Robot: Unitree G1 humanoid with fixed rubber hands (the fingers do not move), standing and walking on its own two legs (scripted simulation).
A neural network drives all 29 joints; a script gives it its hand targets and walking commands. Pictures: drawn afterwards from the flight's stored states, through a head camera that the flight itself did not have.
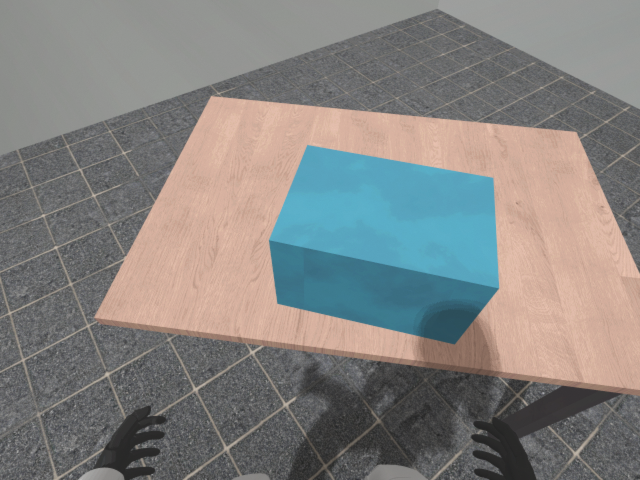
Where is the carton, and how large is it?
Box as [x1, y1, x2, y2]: [269, 145, 498, 343]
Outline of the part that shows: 307,145 269,239 277,303 437,340 455,343 498,288 493,179 491,177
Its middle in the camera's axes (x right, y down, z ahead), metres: +0.10 +0.00 +0.63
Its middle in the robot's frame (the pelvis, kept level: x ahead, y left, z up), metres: +0.46 -0.09 -0.03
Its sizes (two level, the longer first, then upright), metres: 0.301 0.205 0.181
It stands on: a table, 0.63 m high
